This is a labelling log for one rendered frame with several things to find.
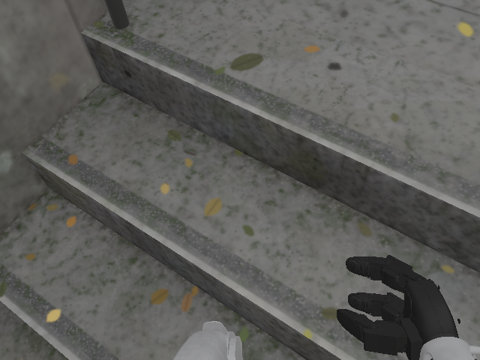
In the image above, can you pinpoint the left robot shin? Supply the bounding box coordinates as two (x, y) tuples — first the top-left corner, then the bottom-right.
(202, 321), (228, 335)

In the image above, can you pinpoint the robot right hand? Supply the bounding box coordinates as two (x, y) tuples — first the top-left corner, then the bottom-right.
(337, 255), (461, 360)

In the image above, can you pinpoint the left robot thigh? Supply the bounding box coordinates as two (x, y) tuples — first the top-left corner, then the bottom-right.
(173, 329), (243, 360)

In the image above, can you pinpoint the robot right forearm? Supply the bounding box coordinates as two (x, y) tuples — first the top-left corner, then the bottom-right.
(419, 337), (477, 360)

